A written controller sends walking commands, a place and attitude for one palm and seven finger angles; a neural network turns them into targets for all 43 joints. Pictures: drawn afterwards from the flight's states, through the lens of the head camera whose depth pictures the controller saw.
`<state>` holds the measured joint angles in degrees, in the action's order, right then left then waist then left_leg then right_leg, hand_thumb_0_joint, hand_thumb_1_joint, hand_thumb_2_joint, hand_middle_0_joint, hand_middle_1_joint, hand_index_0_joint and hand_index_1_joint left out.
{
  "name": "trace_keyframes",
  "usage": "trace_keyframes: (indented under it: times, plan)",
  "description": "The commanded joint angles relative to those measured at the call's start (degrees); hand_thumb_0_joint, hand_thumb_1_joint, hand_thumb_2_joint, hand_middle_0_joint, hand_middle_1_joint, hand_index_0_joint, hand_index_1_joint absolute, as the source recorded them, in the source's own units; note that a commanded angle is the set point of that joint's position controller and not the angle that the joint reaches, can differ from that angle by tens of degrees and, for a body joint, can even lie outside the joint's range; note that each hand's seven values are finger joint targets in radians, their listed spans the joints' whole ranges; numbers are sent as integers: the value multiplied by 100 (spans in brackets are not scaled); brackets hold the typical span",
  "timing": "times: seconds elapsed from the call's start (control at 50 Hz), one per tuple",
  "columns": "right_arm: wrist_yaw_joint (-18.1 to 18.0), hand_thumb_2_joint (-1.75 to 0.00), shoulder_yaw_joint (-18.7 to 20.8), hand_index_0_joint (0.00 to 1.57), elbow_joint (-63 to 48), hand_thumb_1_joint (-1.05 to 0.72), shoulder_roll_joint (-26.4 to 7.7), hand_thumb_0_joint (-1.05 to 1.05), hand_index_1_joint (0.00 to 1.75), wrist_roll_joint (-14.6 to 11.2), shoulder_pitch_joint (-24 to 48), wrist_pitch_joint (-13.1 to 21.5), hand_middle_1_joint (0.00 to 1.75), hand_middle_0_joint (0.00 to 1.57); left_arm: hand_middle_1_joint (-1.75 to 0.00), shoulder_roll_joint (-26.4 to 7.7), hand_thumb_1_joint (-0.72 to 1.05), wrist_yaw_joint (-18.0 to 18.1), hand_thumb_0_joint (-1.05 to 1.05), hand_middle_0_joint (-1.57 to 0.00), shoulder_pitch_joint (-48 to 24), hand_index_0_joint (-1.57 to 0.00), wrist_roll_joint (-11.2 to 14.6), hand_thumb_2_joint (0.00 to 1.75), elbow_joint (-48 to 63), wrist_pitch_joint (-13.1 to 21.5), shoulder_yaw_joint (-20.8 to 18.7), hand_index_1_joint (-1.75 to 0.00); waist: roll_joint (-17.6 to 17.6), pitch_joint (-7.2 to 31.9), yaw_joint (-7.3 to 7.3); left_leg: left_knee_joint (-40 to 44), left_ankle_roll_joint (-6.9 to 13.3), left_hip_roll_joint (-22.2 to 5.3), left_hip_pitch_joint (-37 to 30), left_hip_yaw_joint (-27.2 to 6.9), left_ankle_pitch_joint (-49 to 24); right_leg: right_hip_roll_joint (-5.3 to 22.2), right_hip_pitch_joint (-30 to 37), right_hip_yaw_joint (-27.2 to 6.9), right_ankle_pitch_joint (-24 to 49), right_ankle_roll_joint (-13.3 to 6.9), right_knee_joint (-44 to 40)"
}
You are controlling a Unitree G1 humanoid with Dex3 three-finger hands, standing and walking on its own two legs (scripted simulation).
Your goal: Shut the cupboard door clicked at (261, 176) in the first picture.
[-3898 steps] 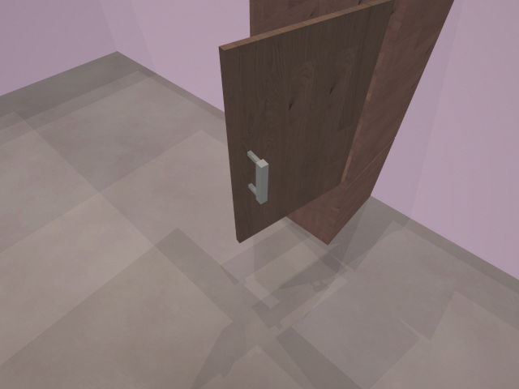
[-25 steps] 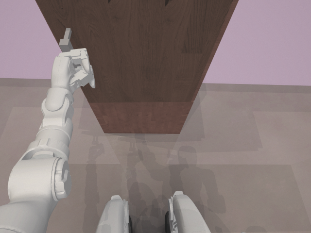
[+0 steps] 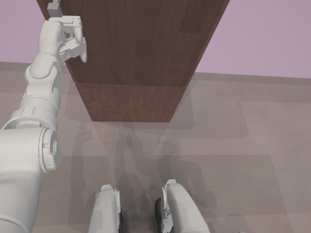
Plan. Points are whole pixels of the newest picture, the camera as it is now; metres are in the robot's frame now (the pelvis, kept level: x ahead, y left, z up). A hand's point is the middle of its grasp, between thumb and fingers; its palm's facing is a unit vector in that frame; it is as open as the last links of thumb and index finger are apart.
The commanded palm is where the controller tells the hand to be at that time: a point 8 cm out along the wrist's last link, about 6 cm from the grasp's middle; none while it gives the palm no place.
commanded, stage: pull the fist back off the door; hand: left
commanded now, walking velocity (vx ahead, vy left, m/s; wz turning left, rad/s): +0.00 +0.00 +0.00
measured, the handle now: (64, 24) +0.62 +0.18 +0.09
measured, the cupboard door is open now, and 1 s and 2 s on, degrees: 0 0 0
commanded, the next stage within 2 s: draw the hand back to the body in 0.84 s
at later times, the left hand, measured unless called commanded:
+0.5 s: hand (90, 45) +0.55 +0.11 +0.09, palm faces +0.04 -1.00 -0.01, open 3.1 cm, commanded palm +0.50 +0.15 +0.09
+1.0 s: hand (88, 69) +0.47 +0.11 +0.10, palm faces +0.02 -1.00 -0.02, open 3.1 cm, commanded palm +0.44 +0.16 +0.10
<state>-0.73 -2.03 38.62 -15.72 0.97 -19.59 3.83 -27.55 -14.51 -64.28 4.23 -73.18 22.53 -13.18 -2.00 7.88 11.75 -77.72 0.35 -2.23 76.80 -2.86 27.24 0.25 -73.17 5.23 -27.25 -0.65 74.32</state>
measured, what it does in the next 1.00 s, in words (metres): shifts its weight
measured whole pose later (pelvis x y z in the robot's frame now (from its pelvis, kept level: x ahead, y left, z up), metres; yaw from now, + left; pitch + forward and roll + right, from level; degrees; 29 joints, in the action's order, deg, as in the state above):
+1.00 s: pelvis +0.05 -0.01 +0.05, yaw +1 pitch +20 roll -1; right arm 1.2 1.4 34.4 -13.8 1.3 -12.5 -0.4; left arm -9.3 -0.4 -30.1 5.3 -46.1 29.9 -7.6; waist -1.1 8.9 3.5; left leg -66.8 -0.4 -1.7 57.7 -0.2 29.2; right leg 0.4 -56.3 2.5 -29.9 -0.8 66.2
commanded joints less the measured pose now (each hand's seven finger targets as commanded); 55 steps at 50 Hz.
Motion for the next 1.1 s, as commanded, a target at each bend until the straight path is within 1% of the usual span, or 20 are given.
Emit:
trace_keyframes:
  times: [0.0, 0.04, 0.08, 0.14, 0.16, 0.24, 0.28, 0.36, 0.44, 0.48, 0.54, 0.7, 0.74, 0.8, 0.82, 0.86, 0.96, 0.98, 1.02, 1.08]
  plan:
    - [-32, -90, 349, 20, -261, -90, -1011, 0, 30, 201, -920, 255, 30, 20, -150, -171, 90, 1646, 0, -130, -3745, -130, 197, 90, 1355, 229, -465, -150, -943, 2765, 549, 1515, 72, 69, -2653, -642, 1201, -156, 246, -228, -318, -12, -1175]
    - [76, -90, 359, 20, -214, -90, -1040, 0, 30, 285, -1022, 255, 30, 20, -150, -296, 90, 2065, 0, -130, -3820, -130, -251, 90, 1236, 314, -348, -150, -889, 2807, 629, 1518, 73, 86, -2681, -627, 1094, -138, 257, -218, -283, -3, -1188]
    - [172, -90, 367, 20, -191, -90, -1035, 0, 30, 328, -1076, 208, 30, 20, -150, -442, 90, 2170, 0, -130, -3876, -130, -749, 90, 1174, 432, -114, -150, -1051, 2838, 650, 1457, 76, 108, -2669, -510, 993, -132, 320, -261, -299, -33, -1236]
    - [224, -90, 372, 20, -227, -90, -1056, 0, 30, 330, -1077, 146, 30, 20, -150, -573, 90, 2027, 0, -130, -3807, -130, -958, 90, 1069, 580, -39, -150, -1018, 2801, 640, 1434, 95, 125, -2580, -450, 954, -136, 458, -308, -340, -60, -1278]
    - [219, -90, 368, 20, -249, -90, -1069, 0, 30, 316, -1079, 124, 30, 20, -150, -687, 90, 1949, 0, -130, -3783, -130, -902, 90, 1099, 600, -135, -150, -893, 2832, 614, 1432, 102, 122, -2539, -437, 915, -149, 598, -330, -336, -65, -1299]
    - [211, -90, 393, 20, -367, -90, -1043, 0, 30, 239, -1022, 106, 30, 20, -150, -479, 90, 1607, 0, -130, -3153, -130, -414, 90, 1220, 652, -289, -150, -820, 3001, 355, 1508, 81, 131, -2609, -350, 723, -172, 966, -354, -285, -83, -1374]
    - [210, -90, 400, 20, -400, -90, -1008, 0, 30, 214, -1022, 90, 30, 20, -150, -391, 90, 1531, 0, -130, -2728, -130, -254, 90, 1222, 643, -371, -150, -539, 2835, 268, 1502, 105, 151, -2419, -217, 591, -187, 1267, -391, -255, -60, -1474]
    - [225, -90, 413, 20, -473, -90, -957, 0, 30, 193, -1066, -18, 30, 20, -150, -493, 90, 1496, 0, -130, -1928, -130, -236, 90, 1404, 697, -604, -150, -433, 2792, 28, 1550, 111, 128, -2404, -110, 158, -188, 1599, -377, 18, -61, -1478]
    - [267, -90, 503, 20, -578, -90, -865, 0, 30, 159, -1033, -152, 30, 20, -150, -27, 90, 1507, 0, -130, -1127, -130, -129, 90, 1908, 798, -491, -150, -317, 2951, -148, 1597, 86, 112, -2845, 0, -574, -208, 1945, -341, 579, -52, -1521]
    - [256, -90, 537, 20, -617, -90, -853, 0, 30, 144, -1003, -223, 30, 20, -150, -144, 90, 1527, 0, -130, -824, -130, -97, 90, 2205, 866, -636, -150, -94, 2950, -243, 1608, 95, 125, -2787, 70, -779, -210, 2279, -381, 824, -36, -1551]
    - [263, -90, 596, 20, -653, -90, -767, 0, 30, 131, -937, -271, 30, 20, -150, 258, 90, 1548, 0, -130, -349, -130, -68, 90, 2776, 1056, -404, -150, -265, 3054, -357, 1661, 58, 128, -3274, 109, -1324, -206, 2415, -341, 1364, -45, -1519]
    - [249, -90, 672, 20, -775, -90, -659, 0, 30, 53, -618, -386, 30, 20, -150, 964, 90, 1502, 0, -130, 1284, -130, 75, 90, 3768, 1066, 128, -150, -1, 2719, -516, 1806, 33, 144, -3643, 242, -2043, -187, 2907, -326, 2301, -26, -1631]
    - [226, -90, 667, 20, -829, -90, -621, 0, 30, 34, -513, -388, 30, 20, -150, 1070, 90, 1465, 0, -130, 1631, -130, 107, 90, 4084, 1079, 249, -150, -123, 2740, -589, 1825, 23, 140, -3825, 249, -2355, -169, 2979, -326, 2579, -35, -1599]
    - [178, -90, 651, 20, -777, -90, -588, 0, 30, 36, -364, -390, 30, 20, -150, 1154, 90, 1453, 0, -130, 1356, -130, 125, 90, 4113, 1101, 400, -150, 138, 2370, -457, 1795, 51, 166, -3581, 258, -1974, -143, 2977, -379, 2439, -3, -1673]
    - [140, -90, 648, 20, -790, -90, -598, 0, 30, 40, -345, -374, 30, 20, -150, 1050, 90, 1456, 0, -130, 1219, -130, 114, 90, 4238, 1155, 363, -150, 21, 2340, -454, 1771, 61, 179, -3611, 240, -1992, -142, 2909, -393, 2435, -21, -1643]
    - [137, -90, 634, 20, -744, -90, -552, 0, 30, 52, -218, -349, 30, 20, -150, 1346, 90, 1418, 0, -130, 1233, -130, 82, 90, 4093, 1195, 614, -150, -68, 2335, -451, 1762, 25, 173, -3753, 204, -2021, -117, 2737, -358, 2365, -31, -1602]
    - [102, -90, 619, 20, -784, -90, -577, 0, 30, 38, -65, -328, 30, 20, -150, 1138, 90, 1349, 0, -130, 1238, -130, 126, 90, 3937, 1133, 417, -150, -5, 2581, -568, 1787, 22, 207, -3688, 206, -1797, -99, 2896, -391, 2206, -35, -1608]
    - [97, -90, 626, 20, -890, -90, -586, 0, 30, 12, -20, -336, 30, 20, -150, 923, 90, 1335, 0, -130, 1513, -130, 184, 90, 4224, 1103, 202, -150, -50, 2863, -751, 1860, 22, 231, -3781, 255, -1890, -99, 3248, -447, 2358, -41, -1661]
    - [77, -90, 584, 20, -1110, -90, -576, 0, 30, -54, 20, -362, 30, 20, -150, 738, 90, 1260, 0, -130, 2109, -130, 266, 90, 4637, 925, 95, -150, -181, 3101, -946, 2055, 22, 246, -3987, 272, -2095, -127, 3722, -442, 2583, -72, -1735]
    - [29, -90, 534, 20, -1254, -90, -501, 0, 30, -154, 115, -401, 30, 20, -150, 744, 90, 1152, 0, -130, 2717, -130, 436, 90, 5091, 599, 106, -150, 257, 2731, -988, 2346, 71, 247, -3877, 383, -1892, -124, 4263, -511, 2682, 8, -2113]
